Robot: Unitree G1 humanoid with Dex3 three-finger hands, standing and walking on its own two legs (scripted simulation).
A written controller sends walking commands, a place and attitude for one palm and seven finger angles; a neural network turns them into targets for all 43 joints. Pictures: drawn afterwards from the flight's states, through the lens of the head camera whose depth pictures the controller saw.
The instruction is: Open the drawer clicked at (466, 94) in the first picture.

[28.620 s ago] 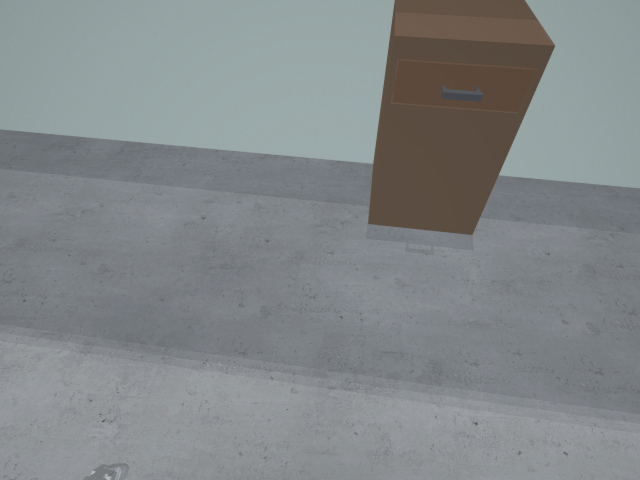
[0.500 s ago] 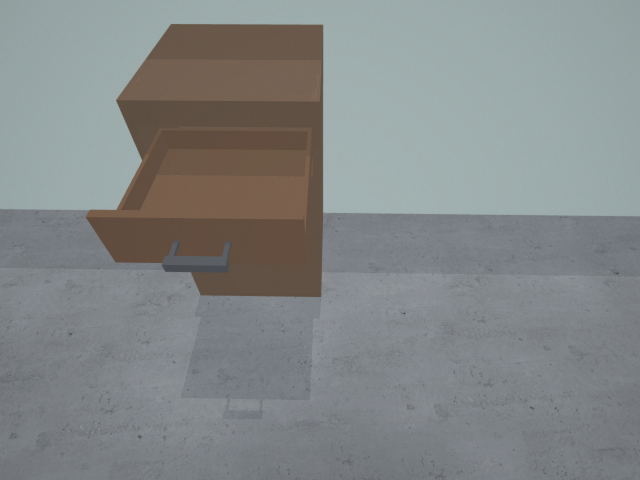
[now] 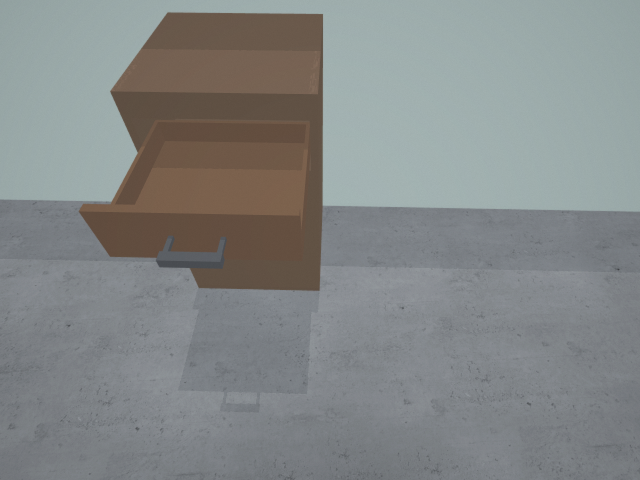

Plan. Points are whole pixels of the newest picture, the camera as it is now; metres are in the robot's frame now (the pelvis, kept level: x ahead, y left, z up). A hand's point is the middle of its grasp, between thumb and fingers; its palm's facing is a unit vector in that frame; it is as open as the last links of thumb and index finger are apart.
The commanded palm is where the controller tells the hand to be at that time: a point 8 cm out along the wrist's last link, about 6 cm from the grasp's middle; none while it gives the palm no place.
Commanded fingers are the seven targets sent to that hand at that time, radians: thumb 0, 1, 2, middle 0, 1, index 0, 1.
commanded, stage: look to check the result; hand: left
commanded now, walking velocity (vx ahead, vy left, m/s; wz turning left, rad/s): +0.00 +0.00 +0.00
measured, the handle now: (193, 250) +0.52 +0.28 -0.11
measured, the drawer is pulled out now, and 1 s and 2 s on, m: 0.30 0.30 0.30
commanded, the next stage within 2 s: stand and wait in 0.20 s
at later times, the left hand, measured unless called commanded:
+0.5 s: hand out of the picture +0.01 +0.17 -0.17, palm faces +0.04 -0.98 -0.19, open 7.4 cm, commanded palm none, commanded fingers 0.00 0.90 0.90 -0.20 -0.30 -0.20 -0.30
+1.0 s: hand out of the picture +0.01 +0.17 -0.17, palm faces +0.04 -0.98 -0.20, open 7.4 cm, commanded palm none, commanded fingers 0.00 0.90 0.90 -0.20 -0.30 -0.20 -0.30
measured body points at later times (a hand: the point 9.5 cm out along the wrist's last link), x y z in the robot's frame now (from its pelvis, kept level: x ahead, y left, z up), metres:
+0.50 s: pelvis +0.01 +0.00 +0.00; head +0.03 -0.01 +0.45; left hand +0.01 +0.22 -0.16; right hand -0.02 -0.20 -0.17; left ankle -0.02 +0.13 -0.74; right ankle +0.03 -0.10 -0.74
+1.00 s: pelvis +0.01 +0.00 +0.00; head +0.04 -0.01 +0.45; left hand +0.01 +0.22 -0.16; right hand -0.01 -0.21 -0.17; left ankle -0.02 +0.13 -0.74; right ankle +0.03 -0.10 -0.74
